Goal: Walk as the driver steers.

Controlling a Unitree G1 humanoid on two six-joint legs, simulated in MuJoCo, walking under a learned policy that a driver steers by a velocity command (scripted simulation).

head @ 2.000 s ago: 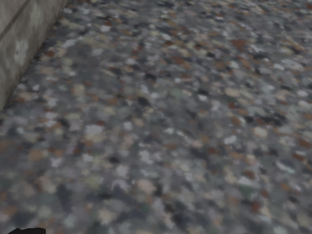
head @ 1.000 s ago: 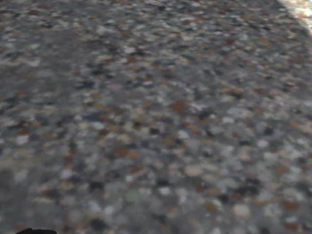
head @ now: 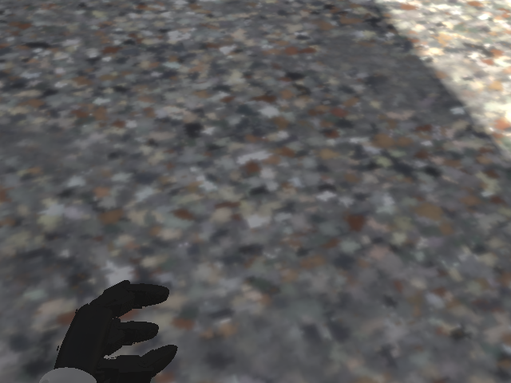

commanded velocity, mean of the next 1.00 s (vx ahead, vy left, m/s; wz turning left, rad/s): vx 1.00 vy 0.00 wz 0.58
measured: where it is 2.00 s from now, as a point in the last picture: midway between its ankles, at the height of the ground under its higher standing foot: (61, 64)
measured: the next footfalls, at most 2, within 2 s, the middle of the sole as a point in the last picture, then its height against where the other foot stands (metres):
right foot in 0.04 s outside the picture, level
left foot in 0.48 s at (179, 338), level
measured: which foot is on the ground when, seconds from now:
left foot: down 0.00-0.04, up 0.06-0.46, down 0.48-0.92, up 0.94-1.00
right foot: up 0.00-0.02, down 0.04-0.48, up 0.50-0.88, down 0.90-1.00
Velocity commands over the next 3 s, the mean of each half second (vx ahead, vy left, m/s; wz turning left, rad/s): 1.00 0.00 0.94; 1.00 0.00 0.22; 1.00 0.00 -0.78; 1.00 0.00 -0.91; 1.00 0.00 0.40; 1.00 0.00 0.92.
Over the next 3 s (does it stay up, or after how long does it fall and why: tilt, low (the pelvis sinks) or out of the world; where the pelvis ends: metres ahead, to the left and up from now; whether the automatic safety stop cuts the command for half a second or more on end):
stays up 2.71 0.41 -0.02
